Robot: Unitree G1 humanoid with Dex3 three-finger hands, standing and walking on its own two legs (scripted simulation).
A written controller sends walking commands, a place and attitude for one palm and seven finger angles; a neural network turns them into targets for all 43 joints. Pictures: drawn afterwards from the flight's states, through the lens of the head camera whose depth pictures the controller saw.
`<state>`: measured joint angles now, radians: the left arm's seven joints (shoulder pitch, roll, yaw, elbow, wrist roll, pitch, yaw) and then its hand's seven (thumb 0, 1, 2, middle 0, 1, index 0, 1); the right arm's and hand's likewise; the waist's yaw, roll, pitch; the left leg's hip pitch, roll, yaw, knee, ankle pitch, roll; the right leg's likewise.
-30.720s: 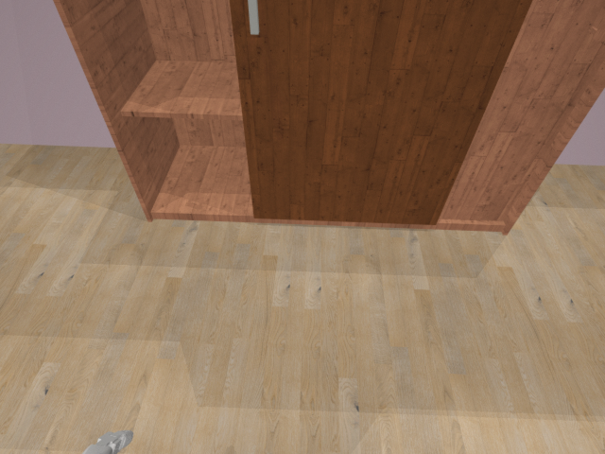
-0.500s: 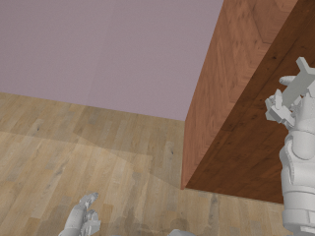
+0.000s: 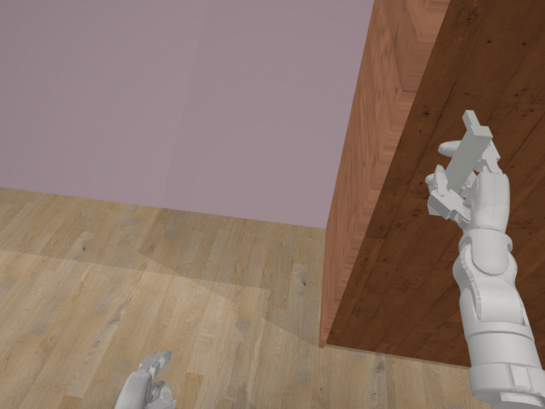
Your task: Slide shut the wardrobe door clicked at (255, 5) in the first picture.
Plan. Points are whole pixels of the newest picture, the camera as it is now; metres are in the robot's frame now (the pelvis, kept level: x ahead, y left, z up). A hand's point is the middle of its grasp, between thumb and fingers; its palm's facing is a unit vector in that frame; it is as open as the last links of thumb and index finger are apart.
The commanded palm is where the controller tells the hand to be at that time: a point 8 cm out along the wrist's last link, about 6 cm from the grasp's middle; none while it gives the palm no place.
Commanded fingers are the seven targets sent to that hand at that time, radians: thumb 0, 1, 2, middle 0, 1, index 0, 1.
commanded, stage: stop walking and hold the door there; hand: right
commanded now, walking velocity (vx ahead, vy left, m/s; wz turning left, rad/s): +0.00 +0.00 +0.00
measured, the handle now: (452, 165) +0.42 -0.25 +0.16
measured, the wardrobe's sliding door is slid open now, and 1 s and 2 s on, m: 0.00 0.00 0.00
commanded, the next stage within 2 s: loosen the grip on the handle in 0.48 s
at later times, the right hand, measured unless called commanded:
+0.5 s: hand (433, 193) +0.38 -0.21 +0.14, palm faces +0.39 +0.90 -0.18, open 6.0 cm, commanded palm +0.34 -0.23 +0.13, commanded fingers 0.00 -0.90 -0.90 0.45 1.40 0.45 1.40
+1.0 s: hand (436, 189) +0.38 -0.22 +0.14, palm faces +0.43 +0.89 -0.15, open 12.7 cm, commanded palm +0.34 -0.26 +0.15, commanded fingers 0.00 0.55 -0.20 0.29 1.20 0.29 1.20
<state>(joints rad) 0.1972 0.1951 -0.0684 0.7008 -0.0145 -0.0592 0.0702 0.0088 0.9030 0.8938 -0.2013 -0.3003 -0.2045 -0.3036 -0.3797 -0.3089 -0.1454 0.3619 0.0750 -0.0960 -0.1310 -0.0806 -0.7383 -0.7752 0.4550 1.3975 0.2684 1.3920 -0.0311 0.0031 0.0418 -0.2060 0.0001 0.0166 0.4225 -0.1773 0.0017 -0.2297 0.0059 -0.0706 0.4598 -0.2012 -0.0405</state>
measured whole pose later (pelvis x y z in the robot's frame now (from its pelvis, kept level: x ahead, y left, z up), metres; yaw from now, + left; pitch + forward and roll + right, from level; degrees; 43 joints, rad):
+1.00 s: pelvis +0.03 +0.03 +0.00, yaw -2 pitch +0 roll +0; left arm 0.22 0.24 -0.01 0.75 0.01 -0.13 0.07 0.01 0.90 0.89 -0.20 -0.30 -0.20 -0.30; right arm -0.31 -0.28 -0.24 0.28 0.03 -0.05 -0.17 -0.01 0.36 -0.30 0.40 1.33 0.38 1.34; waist -0.02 -0.01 0.00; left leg -0.22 -0.02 0.06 0.48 -0.26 0.04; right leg -0.24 -0.02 -0.03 0.49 -0.24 0.00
